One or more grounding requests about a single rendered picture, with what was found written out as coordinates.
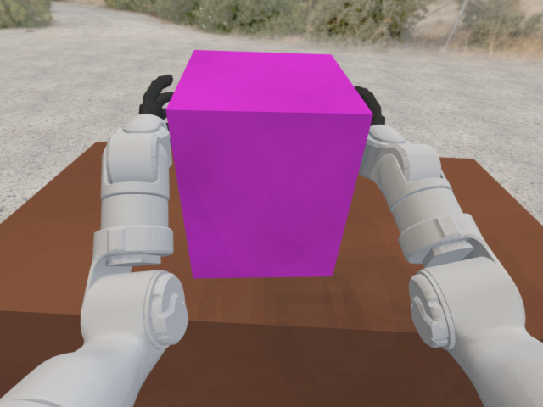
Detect left robot hand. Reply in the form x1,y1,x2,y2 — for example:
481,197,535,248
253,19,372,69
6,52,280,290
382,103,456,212
139,75,174,140

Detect right robot forearm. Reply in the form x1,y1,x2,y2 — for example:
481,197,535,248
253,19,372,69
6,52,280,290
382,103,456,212
359,125,525,325

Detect pedestal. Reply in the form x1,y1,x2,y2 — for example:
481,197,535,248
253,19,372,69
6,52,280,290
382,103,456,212
0,142,543,407

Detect right robot upper arm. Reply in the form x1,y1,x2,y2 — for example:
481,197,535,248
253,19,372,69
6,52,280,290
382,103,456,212
409,257,543,407

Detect left robot upper arm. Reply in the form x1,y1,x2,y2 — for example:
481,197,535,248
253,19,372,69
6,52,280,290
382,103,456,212
0,270,188,407

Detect left robot forearm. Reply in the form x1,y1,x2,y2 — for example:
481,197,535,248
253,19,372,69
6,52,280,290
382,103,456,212
81,114,173,339

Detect right robot hand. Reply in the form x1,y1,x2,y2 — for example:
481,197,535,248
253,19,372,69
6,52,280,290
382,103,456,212
354,86,385,126

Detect carton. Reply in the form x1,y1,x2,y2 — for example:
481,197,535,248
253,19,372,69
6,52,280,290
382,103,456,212
165,50,373,278

